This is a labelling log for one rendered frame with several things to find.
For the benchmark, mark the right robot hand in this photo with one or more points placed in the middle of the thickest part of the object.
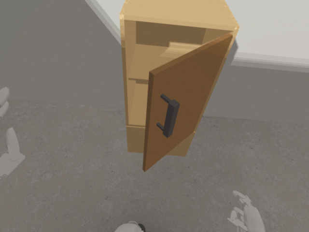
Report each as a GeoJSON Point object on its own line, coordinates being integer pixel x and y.
{"type": "Point", "coordinates": [249, 219]}

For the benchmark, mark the left robot shin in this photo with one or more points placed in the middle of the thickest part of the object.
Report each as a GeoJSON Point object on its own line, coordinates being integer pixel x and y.
{"type": "Point", "coordinates": [132, 222]}

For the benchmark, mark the cupboard door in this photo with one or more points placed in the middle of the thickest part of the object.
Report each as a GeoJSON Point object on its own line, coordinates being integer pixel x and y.
{"type": "Point", "coordinates": [187, 79]}

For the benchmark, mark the handle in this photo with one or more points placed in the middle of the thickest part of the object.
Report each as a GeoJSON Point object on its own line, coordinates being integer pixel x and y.
{"type": "Point", "coordinates": [172, 111]}

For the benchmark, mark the left robot hand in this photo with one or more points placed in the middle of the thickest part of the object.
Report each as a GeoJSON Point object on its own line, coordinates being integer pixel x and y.
{"type": "Point", "coordinates": [9, 162]}

